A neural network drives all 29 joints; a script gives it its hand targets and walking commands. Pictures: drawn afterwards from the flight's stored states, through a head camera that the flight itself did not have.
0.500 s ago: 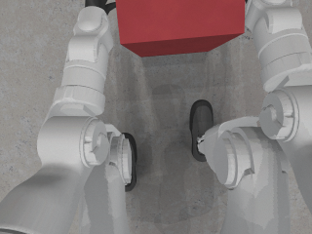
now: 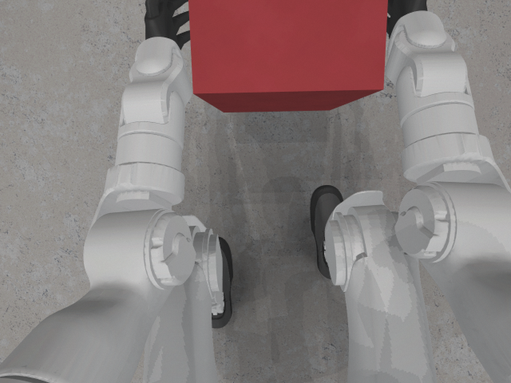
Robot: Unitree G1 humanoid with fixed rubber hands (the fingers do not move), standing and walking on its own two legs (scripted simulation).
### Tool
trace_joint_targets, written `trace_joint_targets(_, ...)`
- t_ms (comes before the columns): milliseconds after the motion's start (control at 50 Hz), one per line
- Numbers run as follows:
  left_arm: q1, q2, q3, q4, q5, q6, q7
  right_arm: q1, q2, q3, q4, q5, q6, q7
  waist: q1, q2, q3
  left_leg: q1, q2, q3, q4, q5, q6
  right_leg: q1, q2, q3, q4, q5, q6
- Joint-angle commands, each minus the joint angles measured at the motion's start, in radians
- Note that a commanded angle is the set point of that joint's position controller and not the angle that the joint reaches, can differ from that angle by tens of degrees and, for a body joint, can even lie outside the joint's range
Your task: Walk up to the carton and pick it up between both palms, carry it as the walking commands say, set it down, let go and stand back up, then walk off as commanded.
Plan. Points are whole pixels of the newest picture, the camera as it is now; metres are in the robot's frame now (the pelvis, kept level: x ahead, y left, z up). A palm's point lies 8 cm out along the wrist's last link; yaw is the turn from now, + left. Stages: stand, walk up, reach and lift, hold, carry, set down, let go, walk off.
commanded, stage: reach and lift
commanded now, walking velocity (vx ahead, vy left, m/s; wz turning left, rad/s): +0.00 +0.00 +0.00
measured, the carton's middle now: (280, 49) +0.53 -0.09 -0.19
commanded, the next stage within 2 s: none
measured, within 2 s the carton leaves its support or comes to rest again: neither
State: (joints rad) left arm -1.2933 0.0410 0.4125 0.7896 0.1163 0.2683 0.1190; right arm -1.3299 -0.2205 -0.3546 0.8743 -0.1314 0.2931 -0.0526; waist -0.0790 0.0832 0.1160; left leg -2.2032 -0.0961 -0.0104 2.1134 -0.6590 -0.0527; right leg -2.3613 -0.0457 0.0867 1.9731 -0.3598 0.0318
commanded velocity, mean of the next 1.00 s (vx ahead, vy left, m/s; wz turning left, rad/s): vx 0.00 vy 0.00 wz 0.00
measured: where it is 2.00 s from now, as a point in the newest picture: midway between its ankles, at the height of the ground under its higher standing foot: (273, 272)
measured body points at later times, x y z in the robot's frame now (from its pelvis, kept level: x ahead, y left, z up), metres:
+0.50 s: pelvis +0.01 +0.00 +0.04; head +0.32 -0.06 +0.36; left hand +0.55 +0.05 -0.06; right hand +0.52 -0.24 -0.07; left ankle +0.09 +0.12 -0.36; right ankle +0.15 -0.15 -0.36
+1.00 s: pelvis +0.02 -0.01 +0.10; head +0.29 -0.06 +0.45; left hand +0.53 +0.06 +0.02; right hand +0.50 -0.24 +0.01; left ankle +0.09 +0.12 -0.36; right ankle +0.15 -0.15 -0.36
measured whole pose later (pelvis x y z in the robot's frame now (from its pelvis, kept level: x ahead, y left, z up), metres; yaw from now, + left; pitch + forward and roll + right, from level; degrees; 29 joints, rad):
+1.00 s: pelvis +0.02 -0.01 +0.10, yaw +1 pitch +45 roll +5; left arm -1.05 -0.08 0.50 0.65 0.21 0.34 0.05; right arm -1.06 -0.05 -0.47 0.66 -0.27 0.40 -0.02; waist -0.06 0.06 -0.16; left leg -1.96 -0.09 -0.02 1.78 -0.62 -0.05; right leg -2.11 -0.01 0.10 1.69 -0.37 0.04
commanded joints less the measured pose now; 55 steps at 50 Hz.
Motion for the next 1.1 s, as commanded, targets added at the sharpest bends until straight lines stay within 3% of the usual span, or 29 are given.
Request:
trace_joint_targets(0, -0.639, -0.919, -0.425, -0.036, -0.097, -0.009, -0.276, -0.548, 0.981, 0.380, -0.085, 0.103, -0.008, 0.291, -0.061, -0.090, -1.194, 0.230, -0.116, 0.119, -0.272, 0.155, 0.029, 0.979, 0.129, -0.182, -0.078, 0.190, -0.005)
trace_joint_targets(440, -0.538, -1.011, -0.467, -0.120, -0.084, 0.038, -0.281, -0.435, 1.095, 0.413, -0.156, 0.068, 0.049, 0.290, -0.046, -0.082, -1.329, 0.342, -0.127, 0.116, -0.379, 0.235, 0.009, 1.062, 0.157, -0.180, -0.181, 0.252, -0.001)
trace_joint_targets(820, -0.451, -1.042, -0.409, -0.079, -0.028, 0.061, -0.290, -0.335, 1.178, 0.382, -0.151, 0.029, 0.091, 0.293, -0.026, -0.104, -1.275, 0.377, -0.131, 0.110, -0.521, 0.154, 0.013, 1.142, 0.174, -0.148, -0.349, 0.129, 0.006)
trace_joint_targets(1080, -0.360, -1.102, -0.441, -0.090, -0.037, 0.071, -0.304, -0.258, 1.229, 0.416, -0.185, 0.029, 0.094, 0.286, -0.023, -0.105, -1.289, 0.475, -0.133, 0.090, -0.611, 0.207, 0.010, 1.238, 0.188, -0.148, -0.428, 0.182, 0.006)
